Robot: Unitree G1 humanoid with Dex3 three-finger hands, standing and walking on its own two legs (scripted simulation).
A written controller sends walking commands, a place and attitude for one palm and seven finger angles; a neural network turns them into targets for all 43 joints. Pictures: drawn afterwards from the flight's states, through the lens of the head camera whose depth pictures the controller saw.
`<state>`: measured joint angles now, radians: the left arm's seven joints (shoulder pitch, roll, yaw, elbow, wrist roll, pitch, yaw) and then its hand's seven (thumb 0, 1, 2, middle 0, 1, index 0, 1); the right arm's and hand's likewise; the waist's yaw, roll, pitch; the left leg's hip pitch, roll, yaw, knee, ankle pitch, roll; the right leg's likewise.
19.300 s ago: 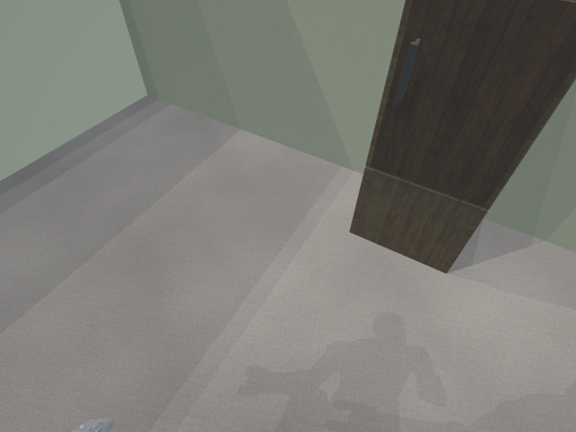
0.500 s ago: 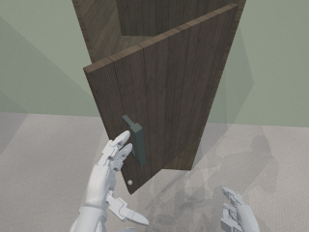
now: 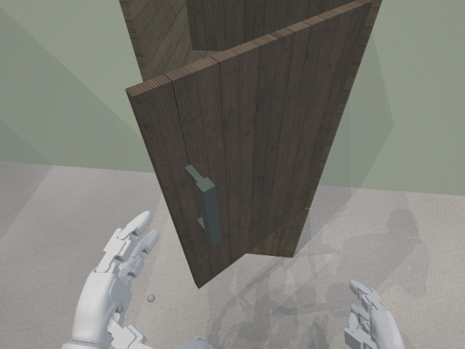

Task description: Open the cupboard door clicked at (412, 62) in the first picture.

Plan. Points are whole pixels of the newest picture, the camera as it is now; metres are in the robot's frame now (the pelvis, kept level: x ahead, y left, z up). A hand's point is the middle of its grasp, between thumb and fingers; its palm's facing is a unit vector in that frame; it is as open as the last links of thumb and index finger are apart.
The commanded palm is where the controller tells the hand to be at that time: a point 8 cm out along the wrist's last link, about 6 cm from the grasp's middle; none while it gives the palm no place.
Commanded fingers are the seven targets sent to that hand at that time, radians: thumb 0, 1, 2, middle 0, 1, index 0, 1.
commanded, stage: draw the hand back to the body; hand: left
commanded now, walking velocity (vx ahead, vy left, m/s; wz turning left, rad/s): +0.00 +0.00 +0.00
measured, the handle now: (203, 208) +0.32 +0.07 +0.10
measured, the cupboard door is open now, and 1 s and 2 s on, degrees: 44 44 44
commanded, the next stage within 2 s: step back with the hand held close in 1.62 s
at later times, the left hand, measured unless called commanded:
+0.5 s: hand (102, 289) +0.18 +0.17 +0.13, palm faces -0.05 -1.00 -0.07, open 16.3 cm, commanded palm +0.15 +0.23 +0.15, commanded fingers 0.00 -0.36 0.36 -0.16 -0.30 -0.16 -0.30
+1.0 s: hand (17, 247) +0.20 +0.26 +0.19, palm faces +0.31 -0.88 -0.36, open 12.0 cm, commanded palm +0.16 +0.30 +0.21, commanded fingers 0.00 0.51 0.74 -0.19 -0.30 -0.19 -0.30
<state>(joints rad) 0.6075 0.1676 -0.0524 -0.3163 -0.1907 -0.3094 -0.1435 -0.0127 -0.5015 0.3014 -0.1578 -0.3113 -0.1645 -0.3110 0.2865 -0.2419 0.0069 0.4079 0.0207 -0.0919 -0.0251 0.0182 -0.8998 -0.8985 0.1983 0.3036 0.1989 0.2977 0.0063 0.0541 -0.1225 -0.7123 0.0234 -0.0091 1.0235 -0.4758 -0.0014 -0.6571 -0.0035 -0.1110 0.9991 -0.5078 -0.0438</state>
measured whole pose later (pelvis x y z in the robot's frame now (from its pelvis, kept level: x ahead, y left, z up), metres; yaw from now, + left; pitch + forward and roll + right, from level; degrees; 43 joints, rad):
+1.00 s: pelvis +0.02 +0.04 +0.06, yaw -2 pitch -2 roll -1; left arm 0.57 0.32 0.19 -0.47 -0.05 -0.04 0.12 0.00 0.18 0.59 -0.18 -0.31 -0.18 -0.30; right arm 0.24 -0.22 0.05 0.57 0.01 -0.12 -0.08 0.02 -0.90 -0.90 0.20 0.30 0.20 0.30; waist 0.06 0.05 -0.02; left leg -0.22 -0.01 0.05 0.56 -0.31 0.05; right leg -0.17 -0.01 -0.05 0.51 -0.30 0.01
